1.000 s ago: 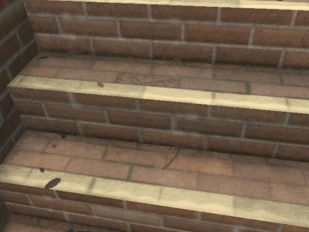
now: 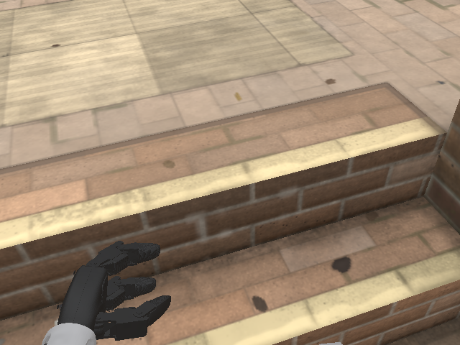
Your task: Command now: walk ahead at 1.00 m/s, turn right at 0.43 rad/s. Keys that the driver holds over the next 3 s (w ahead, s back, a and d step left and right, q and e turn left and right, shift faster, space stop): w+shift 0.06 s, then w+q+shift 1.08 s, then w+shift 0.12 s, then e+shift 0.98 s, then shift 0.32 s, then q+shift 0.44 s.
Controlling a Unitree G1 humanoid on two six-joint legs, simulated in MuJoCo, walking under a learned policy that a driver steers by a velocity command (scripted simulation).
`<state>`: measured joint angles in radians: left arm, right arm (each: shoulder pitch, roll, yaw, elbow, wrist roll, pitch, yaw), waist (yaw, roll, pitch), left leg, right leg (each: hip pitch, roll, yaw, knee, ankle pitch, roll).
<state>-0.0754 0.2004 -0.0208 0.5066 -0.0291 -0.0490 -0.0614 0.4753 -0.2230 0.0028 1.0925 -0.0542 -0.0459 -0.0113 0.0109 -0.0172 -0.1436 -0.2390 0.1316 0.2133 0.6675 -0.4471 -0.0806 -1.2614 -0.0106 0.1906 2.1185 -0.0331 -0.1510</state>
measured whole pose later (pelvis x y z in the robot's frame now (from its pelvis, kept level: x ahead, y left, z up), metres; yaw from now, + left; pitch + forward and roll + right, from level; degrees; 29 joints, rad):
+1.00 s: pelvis +0.60 -0.04 +0.46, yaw +33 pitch +6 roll -6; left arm -0.25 -0.08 -0.21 0.31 0.07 -0.14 -0.01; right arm 0.58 -0.07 0.02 0.92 0.07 -0.07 0.01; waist -0.09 0.08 -0.05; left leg -0.05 -0.07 -0.42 0.36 -0.21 0.16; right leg -1.24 -0.04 -0.09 1.67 -0.49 -0.05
